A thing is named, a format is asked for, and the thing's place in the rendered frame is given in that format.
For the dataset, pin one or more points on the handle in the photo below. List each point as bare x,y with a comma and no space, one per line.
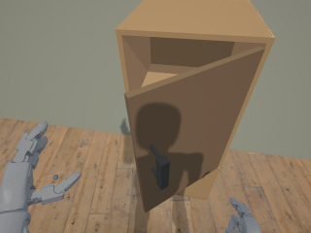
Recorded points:
161,169

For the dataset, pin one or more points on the robot left hand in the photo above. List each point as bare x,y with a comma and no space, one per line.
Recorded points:
15,192

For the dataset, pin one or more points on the cupboard door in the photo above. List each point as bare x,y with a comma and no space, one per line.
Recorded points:
188,118

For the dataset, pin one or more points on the robot left forearm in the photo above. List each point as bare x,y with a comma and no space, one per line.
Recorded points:
15,221

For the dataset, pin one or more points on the robot right hand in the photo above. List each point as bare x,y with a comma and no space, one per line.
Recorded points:
246,223

